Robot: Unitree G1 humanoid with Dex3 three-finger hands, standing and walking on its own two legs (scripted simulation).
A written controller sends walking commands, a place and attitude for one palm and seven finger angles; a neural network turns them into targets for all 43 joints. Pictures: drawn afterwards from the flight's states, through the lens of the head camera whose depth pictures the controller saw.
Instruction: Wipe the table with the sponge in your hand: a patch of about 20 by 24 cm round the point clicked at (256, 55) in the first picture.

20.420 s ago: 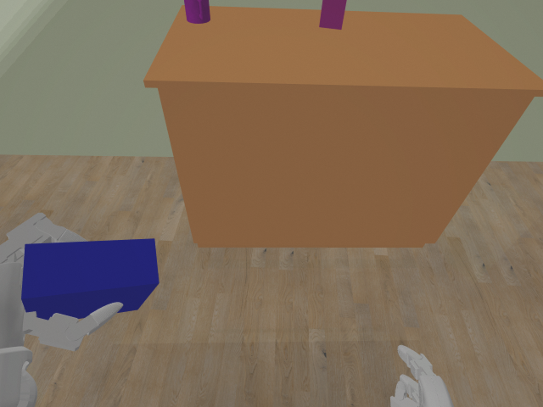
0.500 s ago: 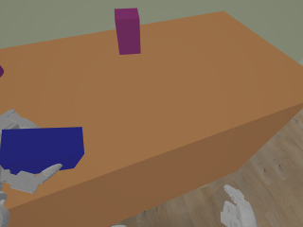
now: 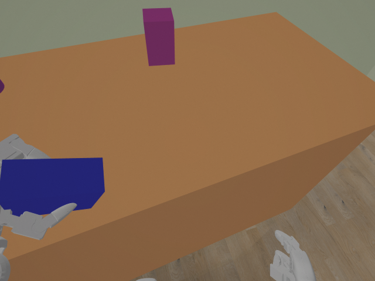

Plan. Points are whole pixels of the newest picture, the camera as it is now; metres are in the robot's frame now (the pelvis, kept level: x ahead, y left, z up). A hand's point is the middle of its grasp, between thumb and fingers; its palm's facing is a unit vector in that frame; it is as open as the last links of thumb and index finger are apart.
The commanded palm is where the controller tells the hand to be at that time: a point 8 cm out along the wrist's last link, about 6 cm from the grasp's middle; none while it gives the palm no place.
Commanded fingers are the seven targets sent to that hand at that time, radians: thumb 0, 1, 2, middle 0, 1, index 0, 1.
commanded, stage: shuffle to correct the standing spot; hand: left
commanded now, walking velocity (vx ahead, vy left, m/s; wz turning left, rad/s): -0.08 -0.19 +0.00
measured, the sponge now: (69, 187) +0.23 +0.21 +0.15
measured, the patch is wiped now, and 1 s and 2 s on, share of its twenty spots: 0.00 0.00 0.00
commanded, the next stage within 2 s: come to a stop and stand still in 0.38 s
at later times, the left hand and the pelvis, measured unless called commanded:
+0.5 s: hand (35, 190) +0.22 +0.24 +0.16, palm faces +0.36 -0.85 -0.39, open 9.5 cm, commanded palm +0.16 +0.28 +0.18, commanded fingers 0.00 0.10 1.30 -1.20 -1.60 -1.20 -1.60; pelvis +0.00 +0.00 +0.00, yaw +0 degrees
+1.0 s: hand out of the picture +0.22 +0.29 +0.16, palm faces +0.39 -0.86 -0.34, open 9.6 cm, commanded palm +0.16 +0.32 +0.18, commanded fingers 0.00 0.10 1.30 -1.20 -1.60 -1.20 -1.60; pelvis -0.01 +0.04 +0.00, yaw -2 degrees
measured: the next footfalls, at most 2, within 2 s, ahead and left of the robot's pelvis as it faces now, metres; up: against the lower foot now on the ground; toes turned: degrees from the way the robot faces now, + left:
none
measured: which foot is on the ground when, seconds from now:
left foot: down 0.00-1.00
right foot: down 0.00-1.00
